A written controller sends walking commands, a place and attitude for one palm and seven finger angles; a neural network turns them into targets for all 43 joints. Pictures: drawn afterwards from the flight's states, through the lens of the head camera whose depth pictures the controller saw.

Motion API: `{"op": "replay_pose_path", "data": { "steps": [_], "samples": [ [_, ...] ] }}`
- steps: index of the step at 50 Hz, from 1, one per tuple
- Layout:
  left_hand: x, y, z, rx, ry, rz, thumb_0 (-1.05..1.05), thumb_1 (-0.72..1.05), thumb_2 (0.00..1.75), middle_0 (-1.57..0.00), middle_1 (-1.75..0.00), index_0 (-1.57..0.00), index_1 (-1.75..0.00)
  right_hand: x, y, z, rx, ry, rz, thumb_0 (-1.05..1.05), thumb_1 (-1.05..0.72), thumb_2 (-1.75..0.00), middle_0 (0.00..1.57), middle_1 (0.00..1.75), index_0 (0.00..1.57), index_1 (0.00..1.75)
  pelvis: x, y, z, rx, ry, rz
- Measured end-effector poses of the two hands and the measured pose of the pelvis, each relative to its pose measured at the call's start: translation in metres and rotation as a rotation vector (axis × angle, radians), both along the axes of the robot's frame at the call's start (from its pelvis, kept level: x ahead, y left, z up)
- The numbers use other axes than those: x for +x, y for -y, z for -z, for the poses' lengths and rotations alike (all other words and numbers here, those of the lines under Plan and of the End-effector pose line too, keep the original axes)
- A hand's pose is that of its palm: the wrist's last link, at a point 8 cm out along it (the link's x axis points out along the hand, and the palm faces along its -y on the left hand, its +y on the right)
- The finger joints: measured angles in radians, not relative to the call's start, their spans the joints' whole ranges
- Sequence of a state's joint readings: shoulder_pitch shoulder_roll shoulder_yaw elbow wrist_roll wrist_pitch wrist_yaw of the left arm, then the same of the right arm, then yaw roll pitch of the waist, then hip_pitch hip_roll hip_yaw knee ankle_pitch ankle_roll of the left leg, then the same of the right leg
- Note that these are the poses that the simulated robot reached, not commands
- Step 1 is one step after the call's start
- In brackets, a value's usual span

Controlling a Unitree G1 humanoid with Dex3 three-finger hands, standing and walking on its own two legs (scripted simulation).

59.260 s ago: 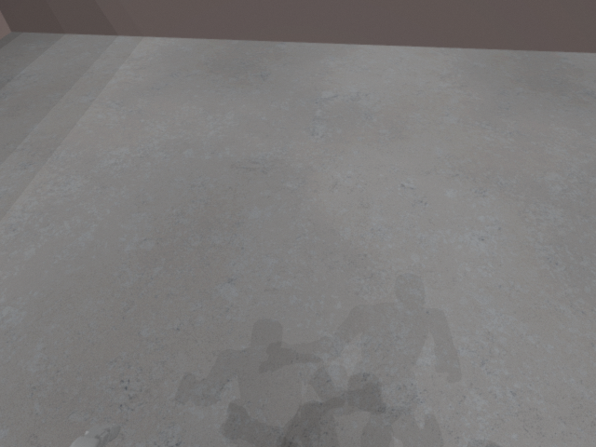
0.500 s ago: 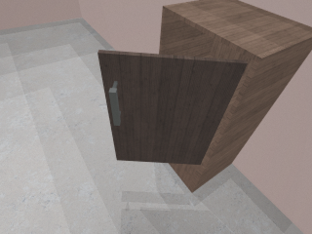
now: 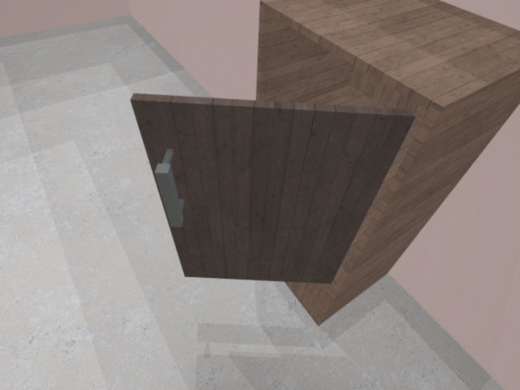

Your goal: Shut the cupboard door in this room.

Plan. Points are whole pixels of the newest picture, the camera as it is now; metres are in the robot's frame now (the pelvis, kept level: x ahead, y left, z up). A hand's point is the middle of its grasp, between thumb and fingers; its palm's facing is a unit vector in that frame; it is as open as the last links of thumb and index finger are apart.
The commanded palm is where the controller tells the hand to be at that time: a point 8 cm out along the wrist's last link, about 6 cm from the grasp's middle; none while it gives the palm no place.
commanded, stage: come to a stop and stand still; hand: left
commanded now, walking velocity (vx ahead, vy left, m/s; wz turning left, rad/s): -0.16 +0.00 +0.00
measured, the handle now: (173, 189) +0.43 +0.20 +0.03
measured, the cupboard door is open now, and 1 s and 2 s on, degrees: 54 54 54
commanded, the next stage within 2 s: look again from close up in 0.90 s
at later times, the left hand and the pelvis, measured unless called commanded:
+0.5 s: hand out of the picture -0.04 +0.17 -0.17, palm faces +0.04 -0.99 -0.16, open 7.4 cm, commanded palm none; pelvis -0.05 +0.01 +0.00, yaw +0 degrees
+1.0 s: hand out of the picture -0.14 +0.16 -0.17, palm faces +0.07 -0.99 -0.13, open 7.4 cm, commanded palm none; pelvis -0.07 +0.02 +0.01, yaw +0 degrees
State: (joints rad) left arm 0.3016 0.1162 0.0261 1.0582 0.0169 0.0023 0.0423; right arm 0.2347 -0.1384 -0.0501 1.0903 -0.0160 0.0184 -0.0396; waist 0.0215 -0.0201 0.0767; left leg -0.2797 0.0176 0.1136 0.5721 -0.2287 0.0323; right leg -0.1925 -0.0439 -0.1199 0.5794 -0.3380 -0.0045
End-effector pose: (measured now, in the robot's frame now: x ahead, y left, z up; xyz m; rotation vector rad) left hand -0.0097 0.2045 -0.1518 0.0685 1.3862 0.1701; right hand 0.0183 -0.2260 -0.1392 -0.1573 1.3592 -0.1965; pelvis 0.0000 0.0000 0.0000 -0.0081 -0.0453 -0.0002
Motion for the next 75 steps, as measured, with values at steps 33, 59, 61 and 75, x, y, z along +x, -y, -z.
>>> {"op": "replay_pose_path", "data": {
  "steps": [33, 59, 61, 75],
  "samples": [
    [-0.065, -0.017, -0.009, 0.002, -0.012, 0.028, 0.01, 0.92, 0.90, -0.20, -0.29, -0.20, -0.30, -0.075, -0.012, -0.009, 0.019, -0.037, -0.005, 0.00, -0.92, -0.90, 0.20, 0.30, 0.20, 0.30, -0.059, -0.011, -0.009, -0.009, -0.011, -0.007],
    [-0.102, -0.031, 0.011, -0.008, -0.030, 0.013, 0.01, 0.91, 0.90, -0.20, -0.29, -0.20, -0.30, -0.100, -0.041, 0.008, 0.032, 0.028, 0.011, 0.01, -0.92, -0.90, 0.20, 0.30, 0.20, 0.30, -0.074, -0.035, 0.010, -0.047, 0.028, -0.026],
    [-0.084, -0.042, 0.013, 0.005, 0.019, 0.018, 0.01, 0.91, 0.90, -0.20, -0.29, -0.20, -0.30, -0.100, -0.044, 0.010, 0.024, 0.045, 0.013, 0.01, -0.92, -0.90, 0.20, 0.30, 0.20, 0.30, -0.074, -0.041, 0.012, -0.051, 0.027, -0.026],
    [-0.119, -0.077, -0.018, 0.081, 0.025, -0.011, 0.00, 0.91, 0.90, -0.19, -0.29, -0.20, -0.30, -0.072, -0.047, -0.010, 0.015, 0.142, -0.011, 0.01, -0.93, -0.90, 0.20, 0.30, 0.20, 0.30, -0.095, -0.058, -0.005, -0.002, -0.032, -0.003]
  ]
}}
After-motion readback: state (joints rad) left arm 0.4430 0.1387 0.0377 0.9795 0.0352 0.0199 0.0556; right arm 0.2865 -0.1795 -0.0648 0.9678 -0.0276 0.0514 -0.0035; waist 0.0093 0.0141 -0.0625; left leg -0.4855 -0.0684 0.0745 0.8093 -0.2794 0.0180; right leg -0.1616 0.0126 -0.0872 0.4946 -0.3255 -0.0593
